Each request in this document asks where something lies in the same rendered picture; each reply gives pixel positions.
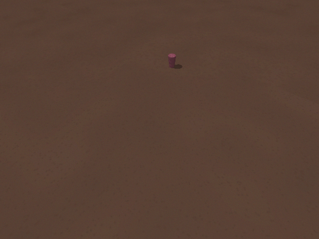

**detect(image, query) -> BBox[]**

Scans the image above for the cup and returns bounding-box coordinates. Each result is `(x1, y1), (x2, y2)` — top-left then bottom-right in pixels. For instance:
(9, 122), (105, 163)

(168, 53), (176, 68)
